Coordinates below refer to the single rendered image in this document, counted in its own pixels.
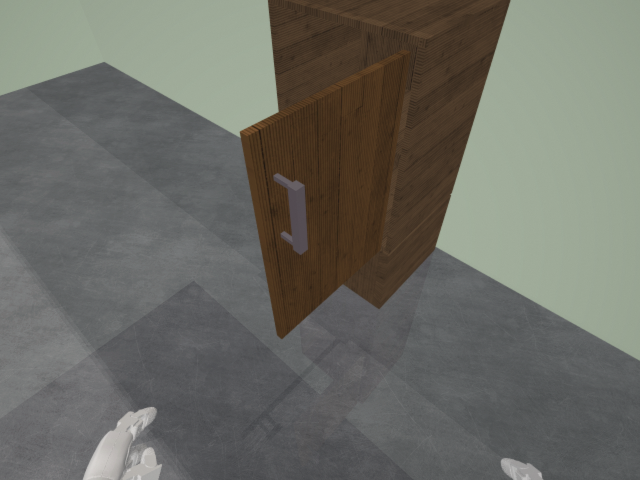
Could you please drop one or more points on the cupboard door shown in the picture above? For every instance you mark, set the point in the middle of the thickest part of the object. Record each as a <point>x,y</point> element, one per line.
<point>340,143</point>

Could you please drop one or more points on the handle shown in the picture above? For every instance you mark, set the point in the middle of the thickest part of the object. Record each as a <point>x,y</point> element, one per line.
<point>297,207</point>

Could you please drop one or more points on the right robot hand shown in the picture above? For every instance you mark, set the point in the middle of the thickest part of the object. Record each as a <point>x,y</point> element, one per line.
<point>520,471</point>

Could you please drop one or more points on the left robot hand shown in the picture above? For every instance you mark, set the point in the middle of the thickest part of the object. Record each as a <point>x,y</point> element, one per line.
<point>115,458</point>

